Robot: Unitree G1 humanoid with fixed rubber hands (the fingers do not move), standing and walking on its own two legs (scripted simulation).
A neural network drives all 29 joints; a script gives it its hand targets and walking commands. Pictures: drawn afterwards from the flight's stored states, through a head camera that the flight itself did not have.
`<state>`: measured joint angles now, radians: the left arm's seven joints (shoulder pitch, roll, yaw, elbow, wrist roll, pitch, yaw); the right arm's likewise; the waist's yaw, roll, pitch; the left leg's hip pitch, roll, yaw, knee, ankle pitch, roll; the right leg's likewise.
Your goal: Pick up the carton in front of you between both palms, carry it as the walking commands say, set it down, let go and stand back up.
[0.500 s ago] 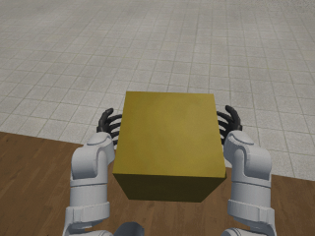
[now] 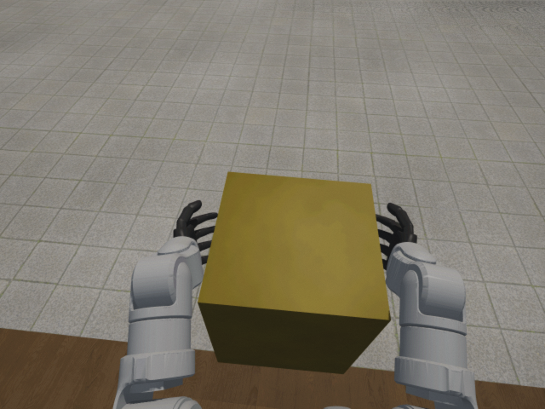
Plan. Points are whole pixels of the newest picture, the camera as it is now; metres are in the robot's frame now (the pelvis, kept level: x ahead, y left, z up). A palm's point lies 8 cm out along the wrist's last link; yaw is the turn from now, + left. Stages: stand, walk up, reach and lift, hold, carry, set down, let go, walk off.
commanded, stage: carry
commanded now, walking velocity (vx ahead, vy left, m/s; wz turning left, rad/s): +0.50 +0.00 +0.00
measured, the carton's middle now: (289, 279) +0.31 -0.02 +0.00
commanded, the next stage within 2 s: none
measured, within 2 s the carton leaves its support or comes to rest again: neither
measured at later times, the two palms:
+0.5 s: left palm (235, 133) +0.61 +0.08 +0.06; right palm (379, 128) +0.63 -0.22 +0.05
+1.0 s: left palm (245, 74) +0.91 +0.08 +0.02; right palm (357, 75) +0.90 -0.22 +0.03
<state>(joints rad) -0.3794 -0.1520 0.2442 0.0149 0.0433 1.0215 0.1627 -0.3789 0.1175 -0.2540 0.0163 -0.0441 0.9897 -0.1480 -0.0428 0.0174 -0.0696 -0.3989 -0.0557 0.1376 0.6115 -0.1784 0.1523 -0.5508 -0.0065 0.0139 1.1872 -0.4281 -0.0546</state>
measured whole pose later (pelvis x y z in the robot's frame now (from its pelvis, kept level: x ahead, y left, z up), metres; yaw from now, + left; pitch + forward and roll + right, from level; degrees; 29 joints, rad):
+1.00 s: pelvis +0.59 -0.05 -0.04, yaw +0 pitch +5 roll +0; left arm -0.38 -0.15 0.25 -0.02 0.04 1.02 0.16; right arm -0.39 0.12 -0.25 0.00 -0.04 0.99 -0.15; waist -0.06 0.00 -0.04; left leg -0.40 -0.05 0.15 0.52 -0.21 0.11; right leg -0.56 -0.03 0.00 1.19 -0.38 -0.04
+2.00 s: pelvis +1.18 -0.05 -0.02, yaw +0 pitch +3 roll -1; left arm 0.02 -0.13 0.03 -0.48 0.05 1.20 0.15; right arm 0.02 0.13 -0.07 -0.47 -0.04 1.16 -0.13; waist -0.03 0.00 -0.12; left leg -0.14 0.03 0.22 0.29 -0.21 0.06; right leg -0.60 -0.13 -0.09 0.94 -0.16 0.00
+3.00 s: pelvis +1.75 -0.05 -0.04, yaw +1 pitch +3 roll +1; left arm -0.01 -0.13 0.03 -0.56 0.05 1.21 0.14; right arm -0.01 0.13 -0.06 -0.55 -0.05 1.17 -0.12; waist -0.01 -0.04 -0.05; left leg -0.29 0.04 0.23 0.44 -0.19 0.04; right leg -0.24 -0.09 -0.13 0.47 -0.24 0.02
